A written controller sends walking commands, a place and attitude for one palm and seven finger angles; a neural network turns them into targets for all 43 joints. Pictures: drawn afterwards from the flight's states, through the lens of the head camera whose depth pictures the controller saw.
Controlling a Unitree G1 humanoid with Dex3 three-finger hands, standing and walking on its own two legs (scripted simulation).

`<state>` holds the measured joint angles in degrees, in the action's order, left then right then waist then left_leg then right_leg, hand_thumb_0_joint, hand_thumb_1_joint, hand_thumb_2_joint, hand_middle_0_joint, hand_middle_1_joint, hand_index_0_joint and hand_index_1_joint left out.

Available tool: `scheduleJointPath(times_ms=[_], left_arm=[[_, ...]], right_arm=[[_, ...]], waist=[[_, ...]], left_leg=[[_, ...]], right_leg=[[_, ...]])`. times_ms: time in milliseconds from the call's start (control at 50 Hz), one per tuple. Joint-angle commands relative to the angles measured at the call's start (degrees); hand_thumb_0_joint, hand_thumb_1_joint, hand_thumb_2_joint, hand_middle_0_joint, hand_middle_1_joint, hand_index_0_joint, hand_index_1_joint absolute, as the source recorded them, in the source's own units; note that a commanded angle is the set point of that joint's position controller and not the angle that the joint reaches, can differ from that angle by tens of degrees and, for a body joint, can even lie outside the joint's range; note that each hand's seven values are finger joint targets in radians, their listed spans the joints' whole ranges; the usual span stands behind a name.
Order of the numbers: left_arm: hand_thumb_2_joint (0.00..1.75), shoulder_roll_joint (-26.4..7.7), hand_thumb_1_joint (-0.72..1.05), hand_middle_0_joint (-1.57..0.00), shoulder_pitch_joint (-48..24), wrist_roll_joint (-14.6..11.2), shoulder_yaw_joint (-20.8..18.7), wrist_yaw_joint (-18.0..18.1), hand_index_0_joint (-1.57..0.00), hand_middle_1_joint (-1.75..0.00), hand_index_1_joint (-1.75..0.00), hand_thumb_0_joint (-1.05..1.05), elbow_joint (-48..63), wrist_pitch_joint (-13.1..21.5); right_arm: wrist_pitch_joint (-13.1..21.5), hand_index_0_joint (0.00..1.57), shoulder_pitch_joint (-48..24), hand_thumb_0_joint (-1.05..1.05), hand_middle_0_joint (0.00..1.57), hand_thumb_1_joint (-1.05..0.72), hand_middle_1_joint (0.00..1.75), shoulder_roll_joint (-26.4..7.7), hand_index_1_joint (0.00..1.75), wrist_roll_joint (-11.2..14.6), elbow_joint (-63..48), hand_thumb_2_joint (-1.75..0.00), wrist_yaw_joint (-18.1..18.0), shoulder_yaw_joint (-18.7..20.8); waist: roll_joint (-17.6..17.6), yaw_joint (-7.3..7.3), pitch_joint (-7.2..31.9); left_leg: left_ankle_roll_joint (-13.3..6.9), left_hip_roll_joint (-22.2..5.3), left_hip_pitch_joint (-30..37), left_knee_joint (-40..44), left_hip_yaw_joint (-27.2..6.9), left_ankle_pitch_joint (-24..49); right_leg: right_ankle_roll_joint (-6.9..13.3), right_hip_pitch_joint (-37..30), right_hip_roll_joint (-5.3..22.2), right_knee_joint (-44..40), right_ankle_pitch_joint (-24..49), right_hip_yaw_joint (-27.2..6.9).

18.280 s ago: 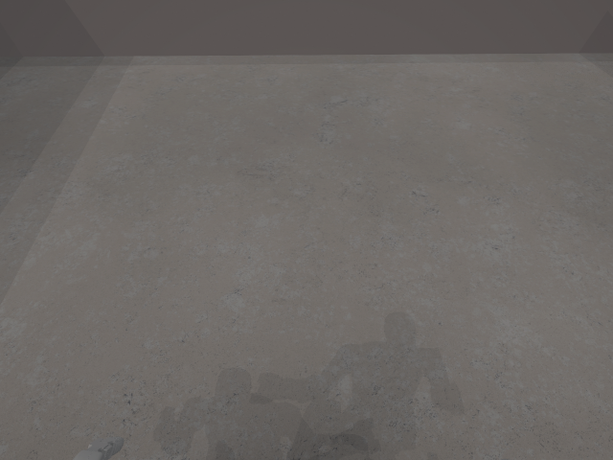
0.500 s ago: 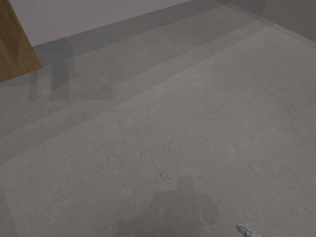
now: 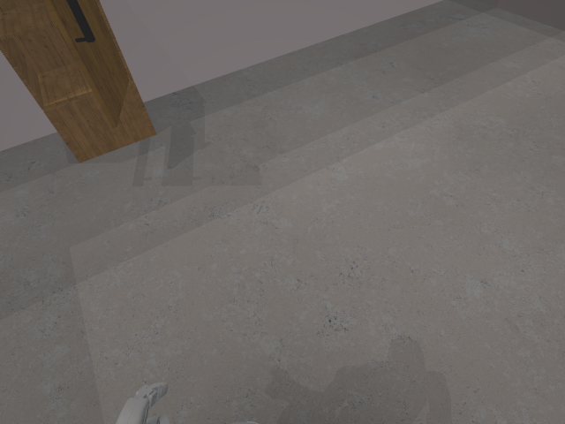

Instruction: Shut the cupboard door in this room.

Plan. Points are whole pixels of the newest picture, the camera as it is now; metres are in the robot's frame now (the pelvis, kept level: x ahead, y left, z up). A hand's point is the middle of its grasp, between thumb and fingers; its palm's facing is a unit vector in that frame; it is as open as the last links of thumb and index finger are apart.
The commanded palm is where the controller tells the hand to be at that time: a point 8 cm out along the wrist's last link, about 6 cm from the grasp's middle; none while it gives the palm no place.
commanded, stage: turn or walk to find it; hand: left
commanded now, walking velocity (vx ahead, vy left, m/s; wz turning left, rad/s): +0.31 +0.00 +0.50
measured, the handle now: (74, 18) +1.35 +0.76 +0.03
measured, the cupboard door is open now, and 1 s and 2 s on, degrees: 69 69 69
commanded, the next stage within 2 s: stand and wait in 1.70 s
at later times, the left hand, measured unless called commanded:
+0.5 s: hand out of the picture -0.07 +0.17 -0.16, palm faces +0.39 -0.90 -0.20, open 7.4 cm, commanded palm none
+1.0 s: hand (103, 320) +0.33 +0.37 -0.15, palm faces +0.32 -0.93 -0.19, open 7.4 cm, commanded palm none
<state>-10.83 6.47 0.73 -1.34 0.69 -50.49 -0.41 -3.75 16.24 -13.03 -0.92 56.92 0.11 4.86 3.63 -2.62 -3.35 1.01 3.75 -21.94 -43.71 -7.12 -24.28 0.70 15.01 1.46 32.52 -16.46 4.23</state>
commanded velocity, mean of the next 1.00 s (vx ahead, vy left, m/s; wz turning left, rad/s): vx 0.36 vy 0.00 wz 0.25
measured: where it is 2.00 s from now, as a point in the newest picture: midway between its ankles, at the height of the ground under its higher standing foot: (229, 294)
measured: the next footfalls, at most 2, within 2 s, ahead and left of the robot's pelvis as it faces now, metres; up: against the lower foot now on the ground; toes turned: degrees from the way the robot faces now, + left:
left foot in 0.56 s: +0.19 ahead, +0.21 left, +0.00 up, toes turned +25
right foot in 1.14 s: +0.54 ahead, +0.10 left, +0.00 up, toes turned +11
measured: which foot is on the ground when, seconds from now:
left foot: up 0.00-0.54, down 0.56-1.00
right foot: down 0.00-0.56, up 0.58-1.00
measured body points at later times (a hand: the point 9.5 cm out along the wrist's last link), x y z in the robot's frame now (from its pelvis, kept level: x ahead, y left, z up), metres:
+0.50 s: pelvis +0.09 +0.05 +0.00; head +0.12 +0.06 +0.45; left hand -0.09 +0.22 -0.14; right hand +0.28 -0.15 -0.14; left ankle +0.13 +0.20 -0.70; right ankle +0.01 -0.10 -0.73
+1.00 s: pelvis +0.27 +0.15 +0.01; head +0.27 +0.16 +0.46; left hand +0.31 +0.42 -0.13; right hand +0.29 -0.09 -0.14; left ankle +0.15 +0.20 -0.73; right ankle +0.43 +0.06 -0.67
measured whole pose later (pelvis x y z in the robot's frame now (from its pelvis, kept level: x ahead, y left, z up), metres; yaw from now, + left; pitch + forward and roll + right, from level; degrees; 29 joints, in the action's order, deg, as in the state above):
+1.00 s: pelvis +0.27 +0.15 +0.01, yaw +19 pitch -1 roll +2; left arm -11.3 6.0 1.4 -2.9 -1.2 -55.6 -0.1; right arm 4.1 23.8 -9.5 -0.6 63.5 -1.4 3.1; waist -1.9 -1.9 -1.4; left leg -3.4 3.6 2.6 -15.5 6.2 -17.4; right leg -3.7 36.2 8.5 52.9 -6.7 4.2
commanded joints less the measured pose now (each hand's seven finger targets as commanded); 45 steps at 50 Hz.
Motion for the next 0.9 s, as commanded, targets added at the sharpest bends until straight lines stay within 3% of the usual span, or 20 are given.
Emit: scheduleJointPath(times_ms=[0, 40, 80, 140, 220, 320, 400, 440, 480, 500, 520, 540, 560, 580, 600, 640, 700, 740, 800, 880], left_arm=[[0.90, -12.6, 0.90, -0.20, 4.2, -0.1, -3.9, 1.0, -0.20, -0.30, -0.30, 0.00, 2.3, 1.4], [0.90, -9.3, 0.90, -0.20, 3.8, -0.1, -2.8, 0.6, -0.20, -0.30, -0.30, 0.00, 1.4, 2.8], [0.90, -8.4, 0.90, -0.20, 7.6, -0.1, -2.7, 0.4, -0.20, -0.30, -0.30, 0.00, 0.0, 3.5], [0.90, -7.1, 0.90, -0.20, 12.8, 0.1, -2.3, 0.4, -0.20, -0.30, -0.30, 0.00, -2.6, 4.0], [0.90, -6.6, 0.90, -0.20, 17.1, 0.6, -2.4, 0.7, -0.20, -0.30, -0.30, 0.00, -5.2, 4.8], [0.90, -6.7, 0.90, -0.20, 21.5, 1.2, -2.6, 0.8, -0.20, -0.30, -0.30, 0.00, -7.9, 5.3], [0.90, -6.9, 0.90, -0.20, 24.0, 1.4, -2.3, 0.6, -0.20, -0.30, -0.30, 0.00, -10.2, 5.2], [0.90, -8.1, 0.90, -0.20, 23.9, 1.4, -2.5, 0.5, -0.20, -0.30, -0.30, 0.00, -10.6, 4.9], [0.90, -9.4, 0.90, -0.20, 22.3, 1.0, -2.6, 0.3, -0.20, -0.30, -0.30, 0.00, -10.9, 4.8], [0.90, -9.9, 0.90, -0.20, 20.8, 0.5, -2.4, 0.1, -0.20, -0.30, -0.30, 0.00, -11.1, 4.7], [0.90, -7.7, 0.90, -0.20, 21.2, 0.2, -2.0, -0.3, -0.20, -0.30, -0.30, 0.00, -10.0, 4.9], [0.90, -4.3, 0.90, -0.20, 20.9, -0.2, -1.3, -1.0, -0.20, -0.30, -0.30, 0.00, -7.5, 4.7], [0.90, -5.1, 0.90, -0.20, 16.5, 0.0, -0.8, -0.6, -0.20, -0.30, -0.30, 0.00, -5.8, 4.2], [0.90, -5.2, 0.90, -0.20, 13.5, 0.0, -1.1, -0.2, -0.20, -0.30, -0.30, 0.00, -5.6, 4.1], [0.90, -4.2, 0.90, -0.20, 12.3, 0.0, -1.2, -0.5, -0.20, -0.30, -0.30, 0.00, -6.0, 3.8], [0.90, -2.9, 0.90, -0.20, 13.5, 1.0, -1.5, -1.0, -0.20, -0.30, -0.30, 0.00, -8.5, 3.0], [0.90, -1.6, 0.90, -0.20, 16.9, 1.0, -1.5, -1.2, -0.20, -0.30, -0.30, 0.00, -9.8, 1.9], [0.90, -1.9, 0.90, -0.20, 15.4, 1.0, -1.7, -1.3, -0.20, -0.30, -0.30, 0.00, -9.0, 1.1], [0.90, -3.0, 0.90, -0.20, 9.3, 1.0, -2.3, -1.5, -0.20, -0.30, -0.30, 0.00, -6.1, 0.9], [0.90, -3.1, 0.90, -0.20, 1.3, 0.7, -2.2, -1.9, -0.20, -0.30, -0.30, 0.00, -2.9, 1.0]], right_arm=[[1.0, 0.20, -3.7, 0.00, 0.20, -0.90, 0.30, -6.8, 0.30, -1.2, -5.7, -0.90, 1.4, 2.0], [1.1, 0.20, 0.0, 0.00, 0.20, -0.90, 0.30, -4.5, 0.30, -1.5, -3.4, -0.90, 2.2, 1.4], [1.3, 0.20, 1.1, 0.00, 0.20, -0.90, 0.30, -3.7, 0.30, -1.2, -2.7, -0.90, 2.3, 1.2], [1.3, 0.20, -1.1, 0.00, 0.20, -0.90, 0.30, -3.5, 0.30, -1.1, -3.1, -0.90, 2.5, 1.3], [1.6, 0.20, -5.6, 0.00, 0.20, -0.90, 0.30, -3.4, 0.30, -1.1, -4.2, -0.90, 2.7, 0.9], [2.6, 0.20, -12.7, 0.00, 0.20, -0.90, 0.30, -2.1, 0.30, -0.8, -6.0, -0.90, 3.1, -0.2], [3.6, 0.20, -18.1, 0.00, 0.20, -0.90, 0.30, -0.1, 0.30, -0.5, -7.5, -0.90, 3.5, -1.6], [4.3, 0.20, -16.6, 0.00, 0.20, -0.90, 0.30, 0.0, 0.30, -0.4, -7.2, -0.90, 3.4, -1.9], [5.2, 0.20, -10.5, 0.00, 0.20, -0.90, 0.30, -1.2, 0.30, -0.6, -5.4, -0.90, 2.8, -1.6], [5.7, 0.20, -2.7, 0.00, 0.20, -0.90, 0.30, -3.1, 0.30, -0.9, -3.1, -0.90, 2.3, -0.8], [6.1, 0.20, 6.4, 0.00, 0.20, -0.90, 0.30, -8.7, 0.30, -1.1, -0.8, -0.90, 1.5, 0.6], [6.5, 0.20, 12.1, 0.00, 0.20, -0.90, 0.30, -15.4, 0.30, -0.8, 1.1, -0.90, 0.6, 2.3], [6.1, 0.20, 13.5, 0.00, 0.20, -0.90, 0.30, -17.0, 0.30, 0.4, 2.3, -0.90, -0.1, 2.6], [6.0, 0.20, 9.5, 0.00, 0.20, -0.90, 0.30, -14.9, 0.30, 0.4, 1.8, -0.90, -0.2, 2.0], [6.3, 0.20, 4.4, 0.00, 0.20, -0.90, 0.30, -12.3, 0.30, 0.5, -0.1, -0.90, -0.5, 1.4], [7.2, 0.20, -0.9, 0.00, 0.20, -0.90, 0.30, -6.2, 0.30, 0.2, -0.3, -0.90, -0.4, -0.6], [8.4, 0.20, -0.2, 0.00, 0.20, -0.90, 0.30, -3.7, 0.30, 0.4, 0.7, -0.90, -0.5, -1.2], [8.6, 0.20, 0.2, 0.00, 0.20, -0.90, 0.30, -3.2, 0.30, 0.6, 1.1, -0.90, -0.5, -1.1], [8.8, 0.20, 3.0, 0.00, 0.20, -0.90, 0.30, -2.6, 0.30, 0.5, 1.4, -0.90, -0.7, -0.8], [9.2, 0.20, 6.9, 0.00, 0.20, -0.90, 0.30, -3.3, 0.30, 0.3, 3.0, -0.90, -1.3, -0.8]], waist=[[-13.0, 2.66, -2.5], [-10.3, 0.88, -2.9], [-12.9, 1.83, -0.8], [-13.7, 3.27, -2.0], [-11.9, 4.44, -3.4], [-10.7, 6.03, -5.1], [-12.9, 7.15, -6.5], [-13.3, 6.68, -4.6], [-12.0, 3.19, -0.2], [-9.3, -0.88, 4.8], [0.0, -4.96, 12.4], [15.2, -6.10, 15.5], [10.5, -6.83, 16.0], [6.5, -5.03, 12.0], [2.6, -2.82, 7.0], [1.2, 1.02, -1.4], [3.3, 3.67, -0.7], [2.8, 4.36, -2.4], [1.5, 3.60, -4.3], [0.3, 2.03, -5.0]], left_leg=[[0.5, -5.2, -16.8, -24.9, 1.8, 0.2], [1.4, -5.7, -15.6, -27.0, 3.8, 7.9], [2.1, -5.6, -16.7, -28.0, 5.0, 11.6], [2.7, -6.6, -18.8, -27.9, 5.5, 14.5], [2.9, -9.1, -22.7, -25.1, 5.7, 15.0], [1.9, -10.9, -24.2, -15.0, 8.1, 12.3], [-0.1, -10.1, -16.1, -0.1, 12.3, 9.5], [-1.6, -8.9, -10.1, 4.4, 13.8, 7.2], [-3.1, -5.3, 1.2, 9.3, 17.2, 6.6], [-3.8, -3.6, 14.7, 13.7, 18.0, 10.4], [-5.5, -9.7, 31.3, 16.6, 9.7, 11.4], [-10.4, -25.5, 43.0, 20.8, -15.7, 18.2], [-13.3, -29.2, 42.9, 24.6, -18.4, 22.1], [-13.2, -28.5, 34.6, 26.5, -14.5, 16.7], [-12.7, -27.3, 26.8, 27.6, -13.4, 13.9], [-9.1, -21.5, 12.6, 30.5, -3.5, 17.4], [-8.2, -17.4, 10.4, 32.7, 2.6, 21.3], [-8.8, -17.1, 10.2, 35.0, 3.5, 18.7], [-9.9, -17.8, 12.3, 36.3, 2.3, 19.7], [-11.3, -18.8, 19.7, 34.7, 2.2, 27.7]], right_leg=[[2.9, -1.9, 23.1, -27.4, -27.0, -24.3], [0.4, -3.0, 16.8, -24.3, -12.7, -11.0], [-0.4, -7.8, 14.6, -23.0, -6.1, -5.6], [-0.4, -9.7, 15.0, -24.0, -5.6, -3.8], [1.8, -13.8, 18.1, -24.9, -4.9, -3.7], [3.9, -17.8, 20.4, -24.2, 0.6, -0.3], [4.0, -15.8, 20.4, -21.3, 10.2, 4.1], [4.0, -16.3, 21.0, -18.0, 16.7, 5.4], [3.1, -14.9, 19.8, -8.8, 27.8, 8.8], [1.3, -10.0, 17.6, 2.2, 30.6, 12.3], [-1.3, 0.1, 13.6, 18.0, 21.2, 13.6], [-4.3, 20.3, 4.9, 35.0, -15.6, 10.2], [-3.0, 24.9, 5.5, 40.6, -17.5, 2.5], [-2.4, 23.9, 7.7, 42.5, -14.7, 0.8], [-2.7, 24.9, 8.8, 43.6, -10.8, -0.1], [-2.9, 18.5, 10.4, 38.6, -3.9, -1.4], [-3.6, 15.8, 9.0, 35.8, 2.4, -0.7], [-4.3, 18.7, 9.0, 35.1, 5.9, -1.0], [-4.8, 24.1, 9.3, 32.3, 9.4, -2.3], [-4.8, 28.8, 8.9, 25.7, 10.2, -1.9]])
